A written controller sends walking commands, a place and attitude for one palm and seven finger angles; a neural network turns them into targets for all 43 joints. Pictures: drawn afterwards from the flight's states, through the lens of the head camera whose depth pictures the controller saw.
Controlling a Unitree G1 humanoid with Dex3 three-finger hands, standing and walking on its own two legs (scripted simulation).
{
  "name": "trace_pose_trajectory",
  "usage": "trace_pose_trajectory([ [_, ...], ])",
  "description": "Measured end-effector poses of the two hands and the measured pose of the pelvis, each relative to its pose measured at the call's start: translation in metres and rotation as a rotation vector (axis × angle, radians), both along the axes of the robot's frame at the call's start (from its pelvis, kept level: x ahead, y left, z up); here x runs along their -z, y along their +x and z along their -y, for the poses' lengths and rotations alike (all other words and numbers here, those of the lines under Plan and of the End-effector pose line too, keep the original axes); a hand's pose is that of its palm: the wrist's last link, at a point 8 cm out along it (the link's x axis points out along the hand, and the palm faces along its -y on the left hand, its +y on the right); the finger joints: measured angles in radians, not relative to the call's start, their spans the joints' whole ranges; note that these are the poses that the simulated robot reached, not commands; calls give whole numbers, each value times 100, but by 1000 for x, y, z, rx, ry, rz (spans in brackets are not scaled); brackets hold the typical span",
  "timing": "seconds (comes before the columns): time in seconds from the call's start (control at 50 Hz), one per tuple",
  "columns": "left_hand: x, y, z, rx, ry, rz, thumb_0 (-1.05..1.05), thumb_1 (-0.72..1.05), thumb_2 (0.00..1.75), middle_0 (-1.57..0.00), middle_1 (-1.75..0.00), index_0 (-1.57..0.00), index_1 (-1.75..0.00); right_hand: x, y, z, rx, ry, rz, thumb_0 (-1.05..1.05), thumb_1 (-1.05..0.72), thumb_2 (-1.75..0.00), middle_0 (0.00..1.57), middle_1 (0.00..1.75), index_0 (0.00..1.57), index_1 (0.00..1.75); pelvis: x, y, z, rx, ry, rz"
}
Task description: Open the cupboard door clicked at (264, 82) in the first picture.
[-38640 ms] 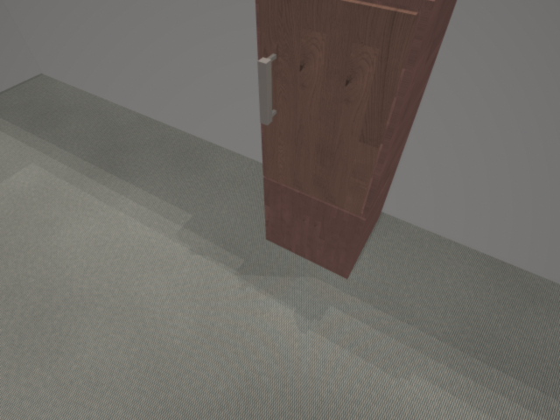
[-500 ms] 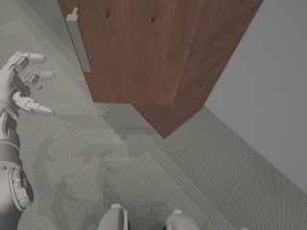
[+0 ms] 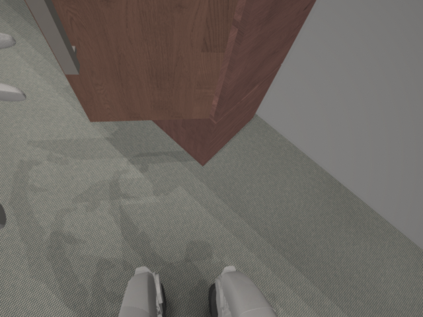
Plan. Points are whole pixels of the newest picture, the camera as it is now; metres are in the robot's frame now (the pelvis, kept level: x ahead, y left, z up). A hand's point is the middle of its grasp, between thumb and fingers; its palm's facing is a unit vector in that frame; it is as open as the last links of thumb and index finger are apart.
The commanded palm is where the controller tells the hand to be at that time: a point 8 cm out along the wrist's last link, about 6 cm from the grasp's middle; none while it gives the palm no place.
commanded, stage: move the hooked fingers beside the handle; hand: left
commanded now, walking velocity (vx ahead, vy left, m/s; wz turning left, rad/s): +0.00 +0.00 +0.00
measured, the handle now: (55, 22) +0.61 +0.22 +0.09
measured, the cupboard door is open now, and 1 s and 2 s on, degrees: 49 49 49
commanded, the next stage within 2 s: slide the fingers in behind the handle in 1.34 s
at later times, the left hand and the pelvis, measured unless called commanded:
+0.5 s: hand (0, 37) +0.57 +0.29 +0.10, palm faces +0.03 -1.00 -0.01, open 13.9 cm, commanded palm +0.55 +0.31 +0.09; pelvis +0.01 +0.02 +0.00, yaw -1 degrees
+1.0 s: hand (6, 45) +0.56 +0.28 +0.10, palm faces +0.03 -1.00 -0.01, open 14.0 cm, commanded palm +0.56 +0.31 +0.09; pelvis +0.01 +0.01 +0.00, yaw +0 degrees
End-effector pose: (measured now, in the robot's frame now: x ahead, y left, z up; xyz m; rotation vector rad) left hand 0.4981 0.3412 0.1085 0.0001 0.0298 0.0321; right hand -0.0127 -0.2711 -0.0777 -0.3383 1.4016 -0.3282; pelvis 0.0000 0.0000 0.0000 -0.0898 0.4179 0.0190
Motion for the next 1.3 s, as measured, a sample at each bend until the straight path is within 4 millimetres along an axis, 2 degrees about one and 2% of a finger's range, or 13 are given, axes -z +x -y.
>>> trace_pose_trajectory([
  [0.16,2,24,-3,12,4,-21,-2,-50,30,-30,-120,-30,-120,0,-17,-9,18,-8,-73,1,-90,-90,21,30,21,30,5,1,-5,-1,-17,-38],
  [0.28,2,45,1,17,-1,-5,-2,-50,30,-30,-120,-30,-120,0,-24,-18,31,-9,-104,1,-90,-90,21,30,21,30,8,2,-10,-1,-27,-65],
  [0.36,8,52,4,22,-1,-24,-2,-49,30,-30,-120,-30,-120,-1,-28,-26,47,6,-119,1,-90,-90,21,30,21,30,7,4,-13,5,-28,-73],
  [0.44,11,52,3,13,5,-24,-2,-49,30,-30,-120,-30,-120,-2,-30,-34,60,29,-132,1,-90,-90,21,30,21,30,5,8,-15,12,-26,-74],
  [0.58,4,42,-3,0,8,-16,-2,-49,30,-30,-120,-30,-120,-6,-26,-38,62,60,-140,1,-90,-90,21,30,21,30,-2,13,-15,6,-25,-53],
  [0.74,3,31,-5,1,1,-31,-2,-49,30,-30,-120,-30,-120,-9,-7,-24,24,28,-90,1,-90,-90,21,30,21,30,-5,14,-13,-8,-24,-34],
  [0.94,10,34,5,8,4,-16,-2,-50,30,-30,-120,-30,-120,-4,6,-10,-11,-7,-54,1,-90,-90,21,30,21,30,2,8,-9,-13,-24,-43],
  [1.08,13,40,8,-6,4,-13,-2,-49,30,-30,-120,-30,-120,4,-2,-13,6,7,-64,1,-90,-90,21,30,21,30,7,4,-6,-3,-25,-56],
  [1.3,11,44,-2,-8,15,-25,-2,-49,30,-30,-120,-30,-120,8,-27,-23,49,31,-128,1,-90,-90,21,30,21,30,11,4,-5,2,-31,-73],
])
